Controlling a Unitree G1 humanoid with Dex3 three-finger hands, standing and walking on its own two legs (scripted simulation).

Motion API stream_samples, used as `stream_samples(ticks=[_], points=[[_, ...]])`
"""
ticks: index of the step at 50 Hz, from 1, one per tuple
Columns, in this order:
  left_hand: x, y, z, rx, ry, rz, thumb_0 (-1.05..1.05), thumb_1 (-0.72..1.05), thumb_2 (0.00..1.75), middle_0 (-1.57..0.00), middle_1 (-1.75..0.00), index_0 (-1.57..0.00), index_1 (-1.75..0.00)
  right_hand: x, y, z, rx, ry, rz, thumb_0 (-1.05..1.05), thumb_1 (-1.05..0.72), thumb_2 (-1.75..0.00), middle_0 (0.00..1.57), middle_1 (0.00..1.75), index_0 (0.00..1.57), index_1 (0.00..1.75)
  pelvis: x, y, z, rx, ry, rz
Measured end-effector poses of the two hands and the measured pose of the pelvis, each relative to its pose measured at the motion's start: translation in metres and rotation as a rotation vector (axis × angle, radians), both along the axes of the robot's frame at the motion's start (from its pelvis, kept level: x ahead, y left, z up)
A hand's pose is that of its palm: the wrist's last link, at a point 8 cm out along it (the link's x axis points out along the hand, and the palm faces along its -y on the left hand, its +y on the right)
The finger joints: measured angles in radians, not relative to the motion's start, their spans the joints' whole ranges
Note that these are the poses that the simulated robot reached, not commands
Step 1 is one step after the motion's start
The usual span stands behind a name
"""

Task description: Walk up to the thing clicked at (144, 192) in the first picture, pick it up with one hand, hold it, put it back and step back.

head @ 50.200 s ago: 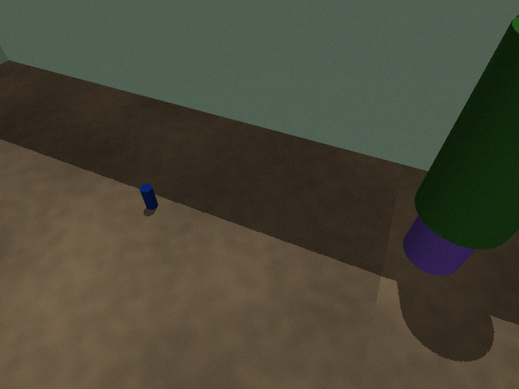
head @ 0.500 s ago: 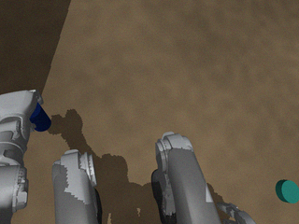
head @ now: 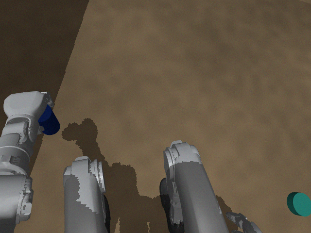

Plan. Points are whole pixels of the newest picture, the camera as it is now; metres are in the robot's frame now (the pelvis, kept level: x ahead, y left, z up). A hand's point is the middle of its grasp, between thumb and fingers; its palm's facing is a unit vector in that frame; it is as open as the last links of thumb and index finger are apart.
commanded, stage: lift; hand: left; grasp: from above
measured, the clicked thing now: (45, 120) +0.46 +0.26 -0.20
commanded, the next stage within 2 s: hold in 1.58 s
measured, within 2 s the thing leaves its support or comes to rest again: neither
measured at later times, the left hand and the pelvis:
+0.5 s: hand (8, 121) +0.41 +0.28 -0.04, palm faces -0.43 -0.06 -0.90, open 8.7 cm; pelvis +0.01 +0.01 +0.08, yaw +2 degrees
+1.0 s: hand out of the picture +0.37 +0.26 +0.16, palm faces -0.41 -0.11 -0.90, open 8.6 cm; pelvis +0.03 +0.00 +0.25, yaw +3 degrees
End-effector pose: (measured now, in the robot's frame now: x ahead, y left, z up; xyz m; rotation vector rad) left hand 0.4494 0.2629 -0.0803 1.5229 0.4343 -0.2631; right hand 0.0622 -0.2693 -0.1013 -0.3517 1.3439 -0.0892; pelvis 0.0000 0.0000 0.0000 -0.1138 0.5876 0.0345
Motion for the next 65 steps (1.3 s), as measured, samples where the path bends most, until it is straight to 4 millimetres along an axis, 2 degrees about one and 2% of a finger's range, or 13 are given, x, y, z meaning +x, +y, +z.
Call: stream_samples(ticks=[13,20,26,38,45,51,58,65], points=[[-0.011,0.008,0.039,-0.021,0.025,-0.006,0.04,0.14,0.64,-0.94,-0.66,-0.73,-0.58,0.006,0.002,0.029,-0.004,-0.02,-0.04,0.01,-0.94,-0.91,0.2,0.3,0.2,0.3,0.001,0.004,0.029,-0.002,0.004,0.008],[-0.026,0.013,0.072,-0.024,0.006,-0.011,0.04,0.14,0.65,-0.93,-0.67,-0.72,-0.59,0.025,0.004,0.053,-0.008,-0.064,-0.046,0.01,-0.94,-0.92,0.2,0.3,0.2,0.3,0.003,0.006,0.054,0.001,-0.002,0.015],[-0.038,0.014,0.109,-0.024,-0.006,0.006,0.03,0.15,0.64,-0.92,-0.67,-0.72,-0.59,0.047,0.008,0.079,0.0,-0.119,-0.045,0.01,-0.94,-0.92,0.2,0.3,0.2,0.3,0.006,0.006,0.084,0.01,-0.019,0.024],[-0.064,0.006,0.201,-0.041,-0.011,0.038,0.04,0.17,0.59,-0.93,-0.65,-0.72,-0.58,0.08,0.02,0.151,0.027,-0.22,-0.066,0.01,-0.94,-0.91,0.2,0.3,0.2,0.3,0.015,0.005,0.16,0.037,-0.095,0.029],[-0.073,-0.001,0.261,-0.046,-0.018,0.05,0.04,0.17,0.59,-0.95,-0.64,-0.73,-0.58,0.087,0.023,0.202,0.027,-0.249,-0.089,0.01,-0.94,-0.91,0.2,0.3,0.2,0.3,0.025,0.005,0.211,0.056,-0.169,0.028],[-0.074,-0.002,0.307,-0.046,-0.01,0.072,0.04,0.16,0.6,-0.96,-0.64,-0.74,-0.57,0.086,0.023,0.246,0.016,-0.266,-0.11,0.01,-0.94,-0.91,0.2,0.3,0.2,0.3,0.035,0.005,0.253,0.068,-0.23,0.028],[-0.073,-0.004,0.343,-0.045,0.021,0.083,0.04,0.15,0.6,-0.96,-0.63,-0.74,-0.56,0.084,0.018,0.285,0.003,-0.272,-0.125,0.01,-0.93,-0.91,0.2,0.3,0.2,0.3,0.048,0.006,0.291,0.077,-0.286,0.028],[-0.073,-0.01,0.368,-0.05,0.025,0.07,0.04,0.15,0.61,-0.97,-0.63,-0.74,-0.56,0.087,0.016,0.312,0.002,-0.264,-0.126,0.01,-0.93,-0.91,0.2,0.3,0.2,0.3,0.06,0.006,0.319,0.088,-0.332,0.027]])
